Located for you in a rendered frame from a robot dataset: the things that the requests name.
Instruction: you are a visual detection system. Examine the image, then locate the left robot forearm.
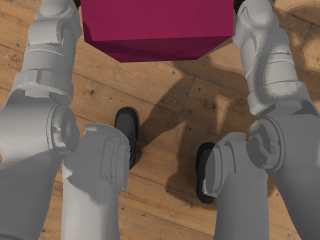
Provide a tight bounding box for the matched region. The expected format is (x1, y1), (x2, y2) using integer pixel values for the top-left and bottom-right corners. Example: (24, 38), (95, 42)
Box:
(0, 0), (82, 111)

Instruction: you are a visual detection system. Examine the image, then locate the robot right upper arm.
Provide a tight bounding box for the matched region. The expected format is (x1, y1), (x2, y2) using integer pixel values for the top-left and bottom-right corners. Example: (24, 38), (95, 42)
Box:
(246, 114), (320, 240)

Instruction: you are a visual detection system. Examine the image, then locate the carton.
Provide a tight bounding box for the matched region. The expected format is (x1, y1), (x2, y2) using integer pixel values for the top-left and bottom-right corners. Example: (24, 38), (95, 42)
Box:
(80, 0), (234, 63)

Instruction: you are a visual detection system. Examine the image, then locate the robot right hand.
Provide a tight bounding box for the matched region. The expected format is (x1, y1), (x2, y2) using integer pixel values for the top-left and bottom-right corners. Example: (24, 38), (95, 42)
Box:
(233, 0), (245, 15)

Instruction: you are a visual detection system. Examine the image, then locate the right robot forearm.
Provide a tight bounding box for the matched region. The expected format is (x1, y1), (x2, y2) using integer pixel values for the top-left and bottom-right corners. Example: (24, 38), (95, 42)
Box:
(232, 0), (320, 118)

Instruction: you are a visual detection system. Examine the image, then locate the robot right thigh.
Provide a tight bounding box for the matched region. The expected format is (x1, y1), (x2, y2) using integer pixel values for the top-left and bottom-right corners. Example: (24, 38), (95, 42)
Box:
(207, 141), (270, 240)

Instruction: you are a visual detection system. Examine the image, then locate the right robot shin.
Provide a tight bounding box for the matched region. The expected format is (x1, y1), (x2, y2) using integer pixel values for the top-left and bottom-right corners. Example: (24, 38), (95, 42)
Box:
(202, 132), (268, 198)

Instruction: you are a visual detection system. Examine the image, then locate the robot left upper arm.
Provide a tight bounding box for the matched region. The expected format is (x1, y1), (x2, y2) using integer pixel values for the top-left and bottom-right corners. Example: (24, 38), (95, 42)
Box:
(0, 102), (80, 240)

